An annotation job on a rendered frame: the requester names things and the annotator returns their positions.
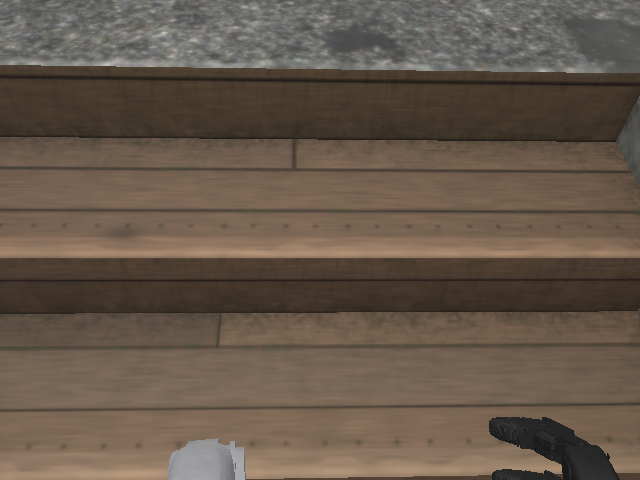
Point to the left robot thigh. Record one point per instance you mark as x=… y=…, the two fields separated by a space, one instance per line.
x=208 y=460

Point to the left robot shin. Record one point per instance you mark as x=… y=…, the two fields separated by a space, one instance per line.
x=171 y=457

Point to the robot right hand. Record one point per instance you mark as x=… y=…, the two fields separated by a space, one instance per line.
x=556 y=442

